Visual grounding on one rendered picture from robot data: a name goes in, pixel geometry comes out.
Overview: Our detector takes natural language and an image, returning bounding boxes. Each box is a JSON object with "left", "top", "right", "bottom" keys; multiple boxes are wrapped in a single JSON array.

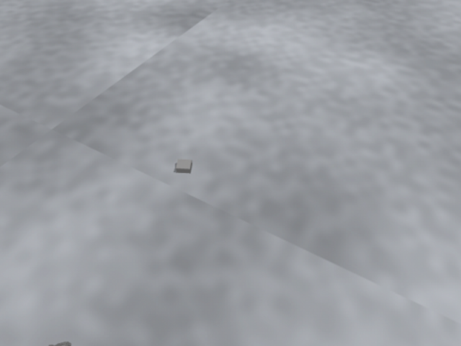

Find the small box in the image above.
[{"left": 176, "top": 159, "right": 192, "bottom": 173}]

